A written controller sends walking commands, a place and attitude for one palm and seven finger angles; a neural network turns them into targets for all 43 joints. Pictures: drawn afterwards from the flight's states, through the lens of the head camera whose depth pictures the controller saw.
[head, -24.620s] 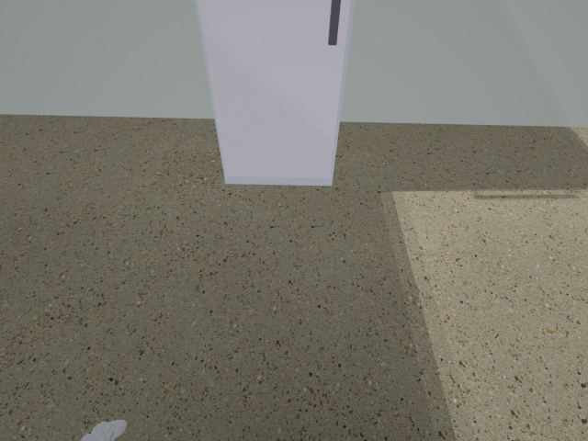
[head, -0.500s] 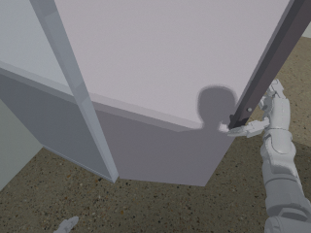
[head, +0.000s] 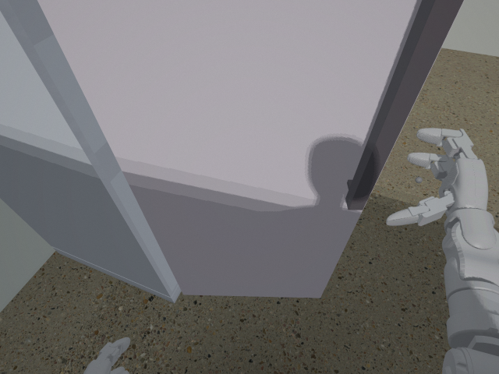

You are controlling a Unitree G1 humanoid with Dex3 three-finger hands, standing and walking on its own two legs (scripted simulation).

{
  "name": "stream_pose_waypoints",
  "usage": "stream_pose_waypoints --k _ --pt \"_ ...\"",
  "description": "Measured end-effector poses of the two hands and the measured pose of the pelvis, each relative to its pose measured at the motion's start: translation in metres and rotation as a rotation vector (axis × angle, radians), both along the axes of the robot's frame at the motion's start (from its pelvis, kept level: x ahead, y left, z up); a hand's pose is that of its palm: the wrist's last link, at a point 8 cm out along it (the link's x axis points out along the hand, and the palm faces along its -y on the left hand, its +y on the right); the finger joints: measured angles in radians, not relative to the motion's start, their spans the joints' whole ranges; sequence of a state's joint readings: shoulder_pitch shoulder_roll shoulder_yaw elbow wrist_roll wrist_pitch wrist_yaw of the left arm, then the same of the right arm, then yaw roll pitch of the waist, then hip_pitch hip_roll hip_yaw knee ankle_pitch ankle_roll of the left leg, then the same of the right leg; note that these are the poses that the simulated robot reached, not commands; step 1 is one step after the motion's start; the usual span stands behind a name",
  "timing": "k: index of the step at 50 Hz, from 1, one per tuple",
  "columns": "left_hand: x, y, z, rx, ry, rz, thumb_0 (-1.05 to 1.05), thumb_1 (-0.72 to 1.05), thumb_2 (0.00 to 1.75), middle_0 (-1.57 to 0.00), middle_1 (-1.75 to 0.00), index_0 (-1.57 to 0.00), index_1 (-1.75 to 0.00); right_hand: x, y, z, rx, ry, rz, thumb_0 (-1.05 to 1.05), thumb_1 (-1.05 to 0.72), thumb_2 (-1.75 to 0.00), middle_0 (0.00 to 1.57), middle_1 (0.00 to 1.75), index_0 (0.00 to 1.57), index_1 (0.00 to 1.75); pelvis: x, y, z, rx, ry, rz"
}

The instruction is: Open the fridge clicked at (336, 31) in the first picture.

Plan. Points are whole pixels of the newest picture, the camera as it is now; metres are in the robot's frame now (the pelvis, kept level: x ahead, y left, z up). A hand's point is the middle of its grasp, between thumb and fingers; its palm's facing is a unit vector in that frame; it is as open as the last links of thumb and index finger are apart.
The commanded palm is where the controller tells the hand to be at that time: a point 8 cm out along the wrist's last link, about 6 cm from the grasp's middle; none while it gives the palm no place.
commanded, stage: slip the hand off the handle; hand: right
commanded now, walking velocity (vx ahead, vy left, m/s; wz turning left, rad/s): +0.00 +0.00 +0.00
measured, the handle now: (396, 85) +0.46 -0.16 +0.24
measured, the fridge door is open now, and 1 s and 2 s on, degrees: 70 70 70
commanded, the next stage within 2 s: draw the hand back to the body in 0.82 s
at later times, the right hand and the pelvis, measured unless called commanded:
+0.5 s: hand (440, 220) +0.33 -0.24 +0.11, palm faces +0.17 +0.98 -0.12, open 14.7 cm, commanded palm +0.30 -0.28 +0.13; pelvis -0.01 +0.00 +0.00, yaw +0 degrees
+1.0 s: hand (452, 255) +0.27 -0.23 +0.12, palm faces +0.16 +0.99 -0.05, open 14.7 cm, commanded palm +0.24 -0.28 +0.13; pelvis -0.01 +0.02 +0.00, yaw -2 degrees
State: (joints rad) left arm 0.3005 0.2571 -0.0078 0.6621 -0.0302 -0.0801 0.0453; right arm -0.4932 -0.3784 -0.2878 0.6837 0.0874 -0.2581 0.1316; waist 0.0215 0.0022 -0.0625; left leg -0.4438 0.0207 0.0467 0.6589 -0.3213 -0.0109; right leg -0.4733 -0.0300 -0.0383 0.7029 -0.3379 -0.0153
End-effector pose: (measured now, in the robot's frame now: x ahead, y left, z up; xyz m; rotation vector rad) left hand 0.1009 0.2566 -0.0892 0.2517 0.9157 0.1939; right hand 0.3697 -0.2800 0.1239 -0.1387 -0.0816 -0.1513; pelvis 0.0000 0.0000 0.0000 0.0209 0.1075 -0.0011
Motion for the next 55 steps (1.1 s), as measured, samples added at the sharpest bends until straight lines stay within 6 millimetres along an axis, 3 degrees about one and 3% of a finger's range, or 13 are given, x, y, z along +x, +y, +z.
stream_pose_waypoints --k 8,15,24,36,42,47,52,55 --pt "-0.020 0.000 -0.003 0.000 0.025 0.031 0.01 0.91 0.90 -0.20 -0.30 -0.20 -0.30 0.000 -0.014 0.006 0.002 -0.016 -0.002 -0.01 0.55 -0.20 0.26 1.16 0.25 1.15 -0.002 -0.002 -0.001 0.001 0.008 0.011" --pt "-0.025 -0.002 -0.005 -0.019 0.014 0.036 0.01 0.91 0.90 -0.20 -0.30 -0.20 -0.30 -0.024 -0.016 0.001 0.009 -0.013 0.021 -0.01 0.55 -0.20 0.26 1.15 0.25 1.15 -0.002 -0.004 -0.001 0.001 -0.001 0.019" --pt "0.004 -0.006 0.004 -0.015 -0.086 -0.027 0.01 0.91 0.90 -0.20 -0.30 -0.20 -0.30 -0.066 -0.014 -0.010 0.013 -0.023 -0.013 -0.01 0.55 -0.20 0.26 1.15 0.25 1.15 -0.009 0.000 -0.002 0.001 -0.030 0.005" --pt "0.049 -0.015 0.020 -0.031 -0.240 -0.105 0.01 0.90 0.90 -0.20 -0.30 -0.20 -0.30 -0.096 -0.006 0.000 0.008 -0.028 0.008 -0.01 0.55 -0.20 0.26 1.15 0.25 1.15 -0.011 0.007 -0.001 -0.002 -0.051 -0.011" --pt "0.057 -0.015 0.023 -0.040 -0.267 -0.122 0.01 0.90 0.90 -0.20 -0.30 -0.20 -0.30 -0.116 -0.007 -0.008 0.013 0.013 -0.019 -0.01 0.55 -0.20 0.26 1.15 0.25 1.15 -0.009 0.012 0.000 -0.007 -0.062 -0.012" --pt "0.059 -0.013 0.021 -0.032 -0.266 -0.146 0.01 0.90 0.90 -0.20 -0.30 -0.20 -0.30 -0.131 -0.004 -0.002 -0.013 -0.023 -0.030 -0.01 0.55 -0.20 0.26 1.15 0.25 1.15 -0.009 0.015 -0.001 -0.005 -0.071 -0.022" --pt "0.059 -0.011 0.020 -0.029 -0.270 -0.128 0.01 0.90 0.90 -0.21 -0.30 -0.20 -0.30 -0.129 -0.003 0.001 0.145 -0.010 0.026 -0.01 0.55 -0.20 0.26 1.15 0.25 1.15 -0.008 0.017 0.002 -0.005 -0.092 -0.028" --pt "0.061 -0.011 0.026 -0.031 -0.308 -0.112 0.01 0.90 0.90 -0.21 -0.30 -0.20 -0.30 -0.127 -0.004 0.007 0.142 0.042 0.046 -0.01 0.55 -0.20 0.26 1.15 0.25 1.15 -0.005 0.018 0.005 -0.009 -0.101 -0.024"
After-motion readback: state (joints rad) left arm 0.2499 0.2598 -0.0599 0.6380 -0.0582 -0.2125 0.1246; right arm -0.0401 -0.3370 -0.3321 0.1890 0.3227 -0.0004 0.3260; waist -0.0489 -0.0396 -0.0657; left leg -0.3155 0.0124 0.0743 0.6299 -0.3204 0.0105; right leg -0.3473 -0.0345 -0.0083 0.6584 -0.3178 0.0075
